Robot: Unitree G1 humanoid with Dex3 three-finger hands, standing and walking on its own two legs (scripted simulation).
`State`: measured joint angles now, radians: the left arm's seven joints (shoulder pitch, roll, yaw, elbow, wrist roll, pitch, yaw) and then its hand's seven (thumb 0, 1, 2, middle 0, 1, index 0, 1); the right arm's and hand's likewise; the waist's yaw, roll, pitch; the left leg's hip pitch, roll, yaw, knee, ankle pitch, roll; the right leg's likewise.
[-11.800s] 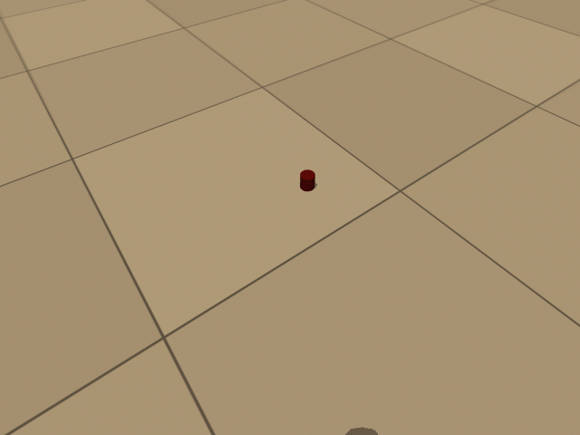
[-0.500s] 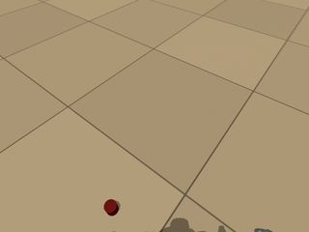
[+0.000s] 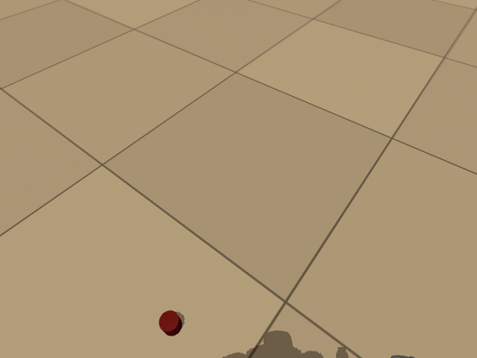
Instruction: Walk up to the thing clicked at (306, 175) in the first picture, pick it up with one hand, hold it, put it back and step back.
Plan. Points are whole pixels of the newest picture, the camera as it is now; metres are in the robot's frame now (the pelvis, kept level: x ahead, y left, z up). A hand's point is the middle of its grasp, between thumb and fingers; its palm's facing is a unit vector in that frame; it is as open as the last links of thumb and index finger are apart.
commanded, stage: stand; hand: left
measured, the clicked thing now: (170, 323) +0.34 +0.28 -0.74
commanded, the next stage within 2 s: none
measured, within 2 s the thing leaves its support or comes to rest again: neither
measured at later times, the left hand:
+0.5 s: hand out of the picture +0.09 +0.25 -0.16, palm faces -0.01 -0.94 -0.34, open 7.4 cm
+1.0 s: hand out of the picture +0.07 +0.26 -0.16, palm faces -0.02 -0.94 -0.34, open 7.4 cm
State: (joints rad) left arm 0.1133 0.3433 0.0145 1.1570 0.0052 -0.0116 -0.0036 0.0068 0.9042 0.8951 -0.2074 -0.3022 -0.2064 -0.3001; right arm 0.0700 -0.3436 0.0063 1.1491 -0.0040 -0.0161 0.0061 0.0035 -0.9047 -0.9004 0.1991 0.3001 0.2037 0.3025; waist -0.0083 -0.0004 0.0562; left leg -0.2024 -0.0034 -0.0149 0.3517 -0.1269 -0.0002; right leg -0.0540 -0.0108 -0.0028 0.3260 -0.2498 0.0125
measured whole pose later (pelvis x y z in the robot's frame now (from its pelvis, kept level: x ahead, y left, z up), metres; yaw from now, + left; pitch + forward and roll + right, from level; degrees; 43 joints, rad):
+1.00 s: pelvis +0.00 +0.01 +0.00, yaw -1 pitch -2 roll +0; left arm 0.13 0.35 0.02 1.13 0.01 0.00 0.00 0.01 0.90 0.90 -0.21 -0.30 -0.21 -0.30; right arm 0.09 -0.35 0.01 1.14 0.00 -0.02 0.00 0.00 -0.90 -0.90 0.20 0.30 0.20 0.30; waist 0.00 0.00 0.06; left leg -0.17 -0.01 0.00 0.34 -0.13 0.01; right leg -0.02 -0.02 0.01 0.30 -0.24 0.02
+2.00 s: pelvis +0.01 +0.01 +0.00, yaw +0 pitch -2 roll +0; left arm 0.14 0.36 0.01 1.11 0.01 0.00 0.00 0.01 0.90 0.90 -0.21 -0.30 -0.21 -0.30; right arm 0.10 -0.35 0.01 1.14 0.00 -0.01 0.00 0.00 -0.90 -0.90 0.20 0.30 0.20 0.30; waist -0.01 -0.01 0.06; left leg -0.17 -0.01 -0.01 0.34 -0.14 0.01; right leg -0.01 -0.02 0.00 0.30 -0.25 0.02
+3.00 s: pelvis -0.09 +0.10 -0.02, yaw +3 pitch -3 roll +0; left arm 0.15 0.42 0.07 0.90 0.02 0.08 -0.01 0.01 0.90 0.90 -0.21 -0.30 -0.21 -0.30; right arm 0.21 -0.34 -0.04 0.87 -0.01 -0.04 -0.03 0.00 -0.90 -0.90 0.21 0.30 0.21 0.30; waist 0.00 -0.07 0.18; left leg -0.24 0.02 -0.04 0.66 -0.37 -0.01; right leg -0.38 0.04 0.10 0.96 -0.53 -0.02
